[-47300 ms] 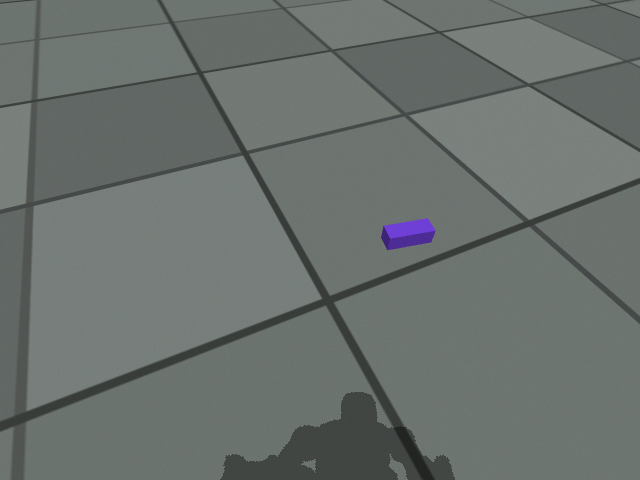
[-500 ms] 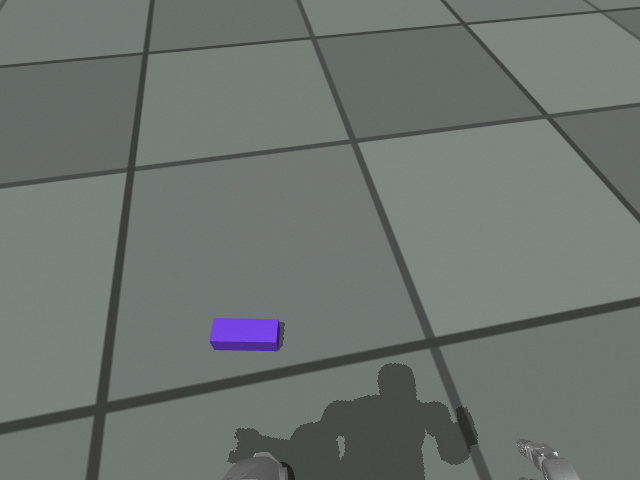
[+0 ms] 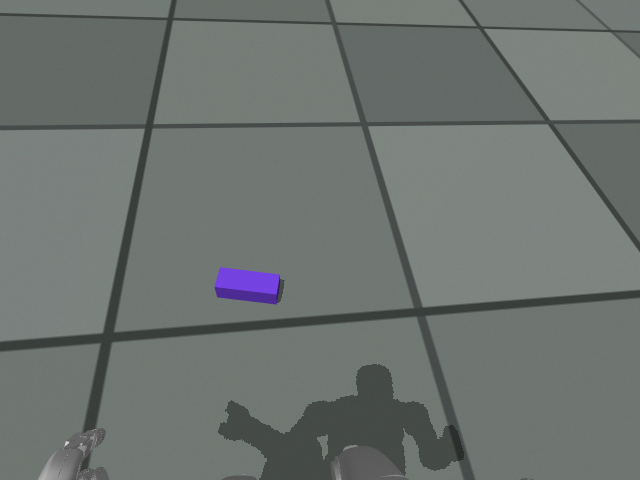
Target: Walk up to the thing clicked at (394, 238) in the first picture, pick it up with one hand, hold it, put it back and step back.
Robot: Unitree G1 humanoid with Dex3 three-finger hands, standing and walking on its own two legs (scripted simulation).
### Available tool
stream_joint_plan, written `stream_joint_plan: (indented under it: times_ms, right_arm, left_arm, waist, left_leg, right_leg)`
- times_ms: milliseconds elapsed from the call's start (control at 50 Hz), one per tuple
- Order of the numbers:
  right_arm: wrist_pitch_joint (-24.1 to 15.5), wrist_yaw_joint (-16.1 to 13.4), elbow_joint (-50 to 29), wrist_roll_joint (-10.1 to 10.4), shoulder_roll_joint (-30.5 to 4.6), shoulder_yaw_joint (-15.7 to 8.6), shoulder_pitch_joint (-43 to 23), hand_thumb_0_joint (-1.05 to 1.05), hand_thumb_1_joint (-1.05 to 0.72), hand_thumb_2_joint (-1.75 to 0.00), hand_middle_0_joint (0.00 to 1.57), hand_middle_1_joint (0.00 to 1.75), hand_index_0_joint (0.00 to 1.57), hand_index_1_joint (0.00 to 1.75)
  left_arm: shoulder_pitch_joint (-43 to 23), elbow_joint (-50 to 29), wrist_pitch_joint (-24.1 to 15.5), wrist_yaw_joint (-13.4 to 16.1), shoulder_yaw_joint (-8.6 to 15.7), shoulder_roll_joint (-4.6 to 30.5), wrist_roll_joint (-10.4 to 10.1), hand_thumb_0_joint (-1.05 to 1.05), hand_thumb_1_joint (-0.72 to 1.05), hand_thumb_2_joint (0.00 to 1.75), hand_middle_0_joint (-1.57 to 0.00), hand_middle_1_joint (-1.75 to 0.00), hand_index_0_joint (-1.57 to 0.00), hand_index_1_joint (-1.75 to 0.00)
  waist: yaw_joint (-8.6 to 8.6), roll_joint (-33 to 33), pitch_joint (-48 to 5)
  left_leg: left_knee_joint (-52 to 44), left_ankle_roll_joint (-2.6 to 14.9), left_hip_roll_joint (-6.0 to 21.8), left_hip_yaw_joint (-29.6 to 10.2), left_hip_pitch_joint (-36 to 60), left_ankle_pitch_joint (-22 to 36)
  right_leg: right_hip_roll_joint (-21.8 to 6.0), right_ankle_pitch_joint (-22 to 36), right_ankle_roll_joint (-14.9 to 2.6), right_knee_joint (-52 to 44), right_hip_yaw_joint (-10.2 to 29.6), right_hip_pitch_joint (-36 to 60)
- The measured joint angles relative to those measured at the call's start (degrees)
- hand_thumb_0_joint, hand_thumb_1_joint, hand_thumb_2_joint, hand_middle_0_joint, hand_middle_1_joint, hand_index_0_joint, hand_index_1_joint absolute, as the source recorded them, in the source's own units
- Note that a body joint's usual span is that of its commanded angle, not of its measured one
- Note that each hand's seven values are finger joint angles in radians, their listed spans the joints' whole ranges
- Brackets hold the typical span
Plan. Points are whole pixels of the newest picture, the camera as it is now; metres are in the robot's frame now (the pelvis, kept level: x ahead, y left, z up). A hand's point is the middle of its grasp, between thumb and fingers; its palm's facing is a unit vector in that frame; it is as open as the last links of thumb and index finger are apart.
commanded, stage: step back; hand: left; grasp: from above
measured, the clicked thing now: (248, 285) +0.76 +0.18 -0.73
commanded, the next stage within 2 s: stand in 1.96 s
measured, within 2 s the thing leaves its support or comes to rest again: neither
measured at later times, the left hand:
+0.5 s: hand out of the picture -0.05 +0.25 -0.15, palm faces +0.00 -0.91 -0.42, open 7.4 cm
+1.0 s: hand out of the picture -0.29 +0.21 -0.14, palm faces -0.03 -0.91 -0.41, open 7.4 cm
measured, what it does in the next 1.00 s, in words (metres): walks backwards: right foot, then left foot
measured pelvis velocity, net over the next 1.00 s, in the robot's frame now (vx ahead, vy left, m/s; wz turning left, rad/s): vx -0.33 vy -0.06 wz -0.05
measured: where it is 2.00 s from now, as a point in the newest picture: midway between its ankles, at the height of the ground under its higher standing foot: outside the picture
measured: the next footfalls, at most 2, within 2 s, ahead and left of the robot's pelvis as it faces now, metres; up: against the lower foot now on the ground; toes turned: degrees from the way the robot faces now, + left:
right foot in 0.18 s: -0.06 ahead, -0.16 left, +0.00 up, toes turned -1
left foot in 0.48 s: -0.14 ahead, +0.09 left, +0.00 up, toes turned -1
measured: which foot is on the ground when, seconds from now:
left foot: down 0.00-0.20, up 0.22-0.46, down 0.48-0.86, up 0.88-1.00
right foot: up 0.00-0.16, down 0.18-0.50, up 0.52-0.82, down 0.84-1.00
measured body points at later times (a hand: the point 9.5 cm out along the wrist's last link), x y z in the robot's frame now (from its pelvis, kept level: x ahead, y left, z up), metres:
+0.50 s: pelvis -0.18 -0.02 -0.02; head -0.12 -0.01 +0.43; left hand -0.06 +0.30 -0.12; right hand -0.09 -0.34 -0.13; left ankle -0.18 +0.09 -0.74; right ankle -0.10 -0.16 -0.73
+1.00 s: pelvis -0.33 -0.06 +0.00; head -0.31 -0.07 +0.45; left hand -0.29 +0.26 -0.11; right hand -0.25 -0.38 -0.12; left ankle -0.27 +0.09 -0.68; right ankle -0.35 -0.17 -0.73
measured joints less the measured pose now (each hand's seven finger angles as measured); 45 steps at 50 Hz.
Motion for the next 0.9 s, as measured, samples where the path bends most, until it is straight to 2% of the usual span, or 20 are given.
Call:
stream_joint_plan:
  times_ms: [80, 140, 180, 220, 260, 300, 340, 380, 440, 480, 500, 520, 580, 620, 680, 760, 820, 840, 860, 900]
  right_arm:
    - [-0.17, -0.38, -2.00, -0.17, -0.23, -0.18, -2.26, 0.00, -0.90, -0.89, 0.21, 0.30, 0.21, 0.30]
    - [-0.16, -0.32, -3.42, -0.16, -1.02, -0.30, -3.83, 0.00, -0.90, -0.89, 0.21, 0.30, 0.21, 0.30]
    - [0.31, -0.17, -3.87, 0.22, -1.94, -0.35, -4.57, 0.00, -0.90, -0.89, 0.21, 0.30, 0.21, 0.30]
    - [1.07, -0.26, -3.28, 0.85, -3.35, -0.89, -5.53, 0.00, -0.90, -0.89, 0.20, 0.30, 0.21, 0.30]
    - [1.90, -0.68, -2.26, 1.28, -3.26, -1.30, -5.01, 0.00, -0.90, -0.89, 0.20, 0.30, 0.21, 0.30]
    - [2.11, -0.65, -1.61, 1.69, -3.48, -1.32, -3.76, 0.00, -0.90, -0.89, 0.20, 0.30, 0.21, 0.30]
    - [1.85, -0.59, -1.23, 1.79, -3.69, -1.27, -2.36, 0.00, -0.90, -0.89, 0.20, 0.30, 0.21, 0.30]
    - [1.56, -0.54, -0.95, 1.64, -3.70, -1.15, -0.94, 0.00, -0.90, -0.89, 0.20, 0.30, 0.21, 0.30]
    - [1.50, -0.39, -0.20, 1.15, -3.33, -1.13, 0.45, 0.00, -0.90, -0.89, 0.20, 0.30, 0.21, 0.30]
    - [1.12, -0.25, 0.30, 0.80, -2.92, -1.17, 1.07, 0.00, -0.90, -0.89, 0.20, 0.30, 0.21, 0.30]
    - [0.91, -0.32, 0.98, 0.49, -1.96, -1.30, 0.73, 0.00, -0.90, -0.89, 0.20, 0.30, 0.21, 0.30]
    - [0.95, -0.15, 1.42, 0.26, -1.13, -1.14, 0.45, 0.00, -0.90, -0.89, 0.20, 0.30, 0.21, 0.30]
    - [0.87, 0.56, 1.59, 0.02, -0.30, -0.31, 0.36, 0.00, -0.90, -0.89, 0.20, 0.30, 0.21, 0.30]
    - [0.80, 0.33, 1.44, -0.21, 0.12, 0.17, 0.20, 0.00, -0.90, -0.89, 0.20, 0.30, 0.21, 0.30]
    - [0.90, 0.09, 0.73, -0.42, 0.05, 0.15, -0.99, 0.00, -0.90, -0.89, 0.21, 0.30, 0.21, 0.30]
    - [0.56, 0.14, -1.06, -0.53, -0.72, -0.29, -3.12, 0.00, -0.90, -0.89, 0.21, 0.30, 0.21, 0.30]
    - [0.85, 0.48, -1.69, -0.59, -1.80, -0.55, -4.37, 0.00, -0.90, -0.89, 0.21, 0.30, 0.21, 0.30]
    - [1.05, 0.54, -1.60, -0.54, -2.46, -0.76, -4.75, 0.00, -0.90, -0.89, 0.21, 0.30, 0.21, 0.30]
    - [1.32, 0.45, -1.25, -0.47, -3.06, -1.12, -4.85, 0.00, -0.90, -0.89, 0.21, 0.30, 0.21, 0.30]
    - [1.97, 0.00, 0.08, -0.26, -2.88, -1.60, -3.42, 0.00, -0.90, -0.89, 0.20, 0.30, 0.21, 0.30]
  left_arm:
    - [1.60, 0.47, -0.20, -0.19, 0.49, 0.60, 0.28, 0.00, 0.90, 0.90, -0.21, -0.30, -0.20, -0.30]
    - [2.44, 1.34, -0.54, -0.41, 0.51, 0.82, 0.39, 0.00, 0.90, 0.90, -0.21, -0.30, -0.20, -0.30]
    - [3.10, 2.20, -1.21, -0.65, 0.41, 0.75, 0.55, 0.00, 0.90, 0.90, -0.21, -0.30, -0.20, -0.30]
    - [3.20, 3.49, -1.70, -0.82, 0.20, -0.79, 1.22, 0.00, 0.90, 0.90, -0.21, -0.30, -0.20, -0.30]
    - [4.37, 3.49, -1.58, -1.32, -0.51, -1.16, 1.60, 0.00, 0.90, 0.90, -0.21, -0.30, -0.20, -0.30]
    - [5.07, 3.61, -1.35, -1.13, -0.94, -1.64, 1.64, 0.00, 0.90, 0.90, -0.21, -0.30, -0.20, -0.30]
    - [5.18, 3.50, -1.12, -0.78, -1.03, -1.87, 1.91, 0.00, 0.90, 0.90, -0.21, -0.30, -0.21, -0.30]
    - [4.61, 2.89, -0.97, -0.44, -0.99, -1.67, 2.17, 0.01, 0.90, 0.90, -0.21, -0.30, -0.21, -0.30]
    - [3.01, 1.07, -1.16, 0.01, -0.98, -0.91, 2.21, 0.01, 0.90, 0.90, -0.21, -0.30, -0.21, -0.30]
    - [1.66, -0.17, -1.04, 0.06, -1.05, -0.13, 1.70, 0.01, 0.90, 0.90, -0.21, -0.30, -0.21, -0.30]
    - [0.60, -0.40, -0.82, 0.11, -0.91, 0.59, 1.44, 0.00, 0.90, 0.90, -0.21, -0.30, -0.21, -0.30]
    - [-0.20, -0.34, -0.54, 0.22, -0.70, 0.95, 1.16, 0.00, 0.90, 0.90, -0.21, -0.30, -0.21, -0.30]
    - [-0.86, 0.78, 0.35, 0.63, -0.62, 0.63, 0.68, 0.00, 0.90, 0.90, -0.21, -0.30, -0.20, -0.30]
    - [-0.57, 1.22, 0.52, 0.56, -0.57, 0.69, 0.22, 0.00, 0.90, 0.90, -0.21, -0.30, -0.20, -0.30]
    - [0.68, 1.47, 0.16, 0.13, -0.40, 0.69, 0.24, 0.00, 0.90, 0.90, -0.21, -0.30, -0.20, -0.30]
    - [2.71, 2.88, -0.29, -0.62, -0.47, 0.72, 0.63, 0.00, 0.90, 0.90, -0.21, -0.30, -0.20, -0.30]
    - [4.65, 5.17, -1.39, -1.25, -0.53, 0.68, 0.83, 0.00, 0.90, 0.90, -0.21, -0.30, -0.20, -0.30]
    - [4.98, 6.37, -1.87, -1.26, -0.33, 0.20, 1.11, 0.00, 0.90, 0.90, -0.21, -0.30, -0.20, -0.30]
    - [5.23, 7.42, -2.10, -1.26, -0.24, -0.61, 1.56, 0.00, 0.90, 0.90, -0.21, -0.30, -0.20, -0.30]
    - [6.96, 8.22, -2.04, -1.53, -0.46, -1.06, 2.18, 0.00, 0.90, 0.90, -0.21, -0.30, -0.20, -0.30]
  waist:
    - [0.61, 0.45, 0.22]
    - [1.13, 1.06, 0.52]
    - [1.51, 1.81, 0.18]
    - [0.84, 5.32, 0.85]
    - [1.56, 4.49, -0.04]
    - [2.21, 3.61, -0.73]
    - [2.25, 3.17, -1.28]
    - [1.97, 2.90, -1.43]
    - [1.36, 2.54, -0.94]
    - [0.85, 1.99, -0.38]
    - [1.05, 0.04, 0.77]
    - [1.63, -1.40, 1.67]
    - [0.78, -0.43, 1.58]
    - [0.64, -0.29, 0.82]
    - [0.97, 0.06, 0.01]
    - [1.41, 0.65, -0.59]
    - [1.92, 1.32, -1.96]
    - [1.88, 2.57, -2.08]
    - [1.39, 4.32, -1.83]
    - [2.22, 3.81, -3.52]
  left_leg:
    - [0.35, -0.20, 1.43, 1.04, -2.68, 2.05]
    - [1.87, -1.03, 2.50, 1.88, -5.32, 3.15]
    - [4.18, -1.94, 3.21, 2.13, -7.75, 3.31]
    - [6.98, -1.80, 4.15, -0.80, -9.79, 1.48]
    - [14.92, -1.47, -0.19, -3.59, -12.02, -8.27]
    - [23.90, -1.23, -4.05, -5.17, -13.18, -10.95]
    - [28.27, -1.35, -5.69, -5.09, -12.60, -11.33]
    - [26.94, -1.59, -5.56, -4.30, -10.03, -12.18]
    - [16.79, -1.63, -3.75, -2.18, -4.15, -12.85]
    - [5.49, -1.29, -2.68, -0.30, 0.77, -7.37]
    - [3.39, -0.69, -3.83, 0.64, 1.59, -4.94]
    - [3.31, -0.20, -4.48, 1.50, 1.53, -4.07]
    - [3.51, 0.41, -2.59, 0.51, -0.09, -2.22]
    - [1.73, 0.23, -1.48, 0.31, -0.71, -0.05]
    - [-0.16, 0.12, 0.06, 0.77, -2.11, 2.75]
    - [-0.78, -0.14, 1.79, 2.01, -4.62, 5.39]
    - [0.79, -0.87, 3.12, 3.18, -7.36, 6.18]
    - [2.19, -0.99, 3.99, 2.68, -8.50, 5.91]
    - [4.32, -0.71, 4.26, 0.72, -9.52, 2.57]
    - [9.60, -1.31, 0.75, -2.77, -11.39, -6.59]
  right_leg:
    - [-1.50, -0.17, 1.70, -3.57, -0.14, 3.99]
    - [-4.15, 1.65, 1.51, -15.57, -2.13, 8.87]
    - [-5.44, 6.67, 0.91, -27.40, -3.76, 13.25]
    - [-3.68, 7.76, 1.26, -28.79, -5.68, 13.48]
    - [-4.90, 8.30, 0.82, -27.00, -5.08, 11.43]
    - [-6.30, 9.84, 0.61, -27.66, -4.40, 10.60]
    - [-7.25, 11.45, 0.63, -28.58, -4.40, 9.63]
    - [-7.84, 12.80, 0.82, -29.05, -5.03, 8.46]
    - [-8.49, 14.26, 1.31, -28.45, -6.60, 6.15]
    - [-9.14, 14.44, 1.79, -26.31, -7.60, 3.98]
    - [-10.39, 14.41, 1.93, -24.81, -6.87, 3.10]
    - [-10.26, 13.30, 1.22, -23.23, -5.23, 2.31]
    - [-4.05, 1.43, 0.06, -9.97, -1.39, -0.51]
    - [-1.16, 0.19, -0.37, -1.60, 0.30, -1.49]
    - [-0.30, 0.52, 0.64, 2.11, 0.47, 0.31]
    - [-2.95, 0.57, 1.47, -9.54, -1.38, 7.43]
    - [-5.38, 2.38, 0.02, -26.17, -4.26, 14.70]
    - [-4.81, 5.04, -0.06, -29.77, -5.07, 16.10]
    - [-3.77, 6.31, 0.03, -30.12, -6.11, 16.29]
    - [-4.51, 6.56, -0.73, -28.85, -5.91, 14.70]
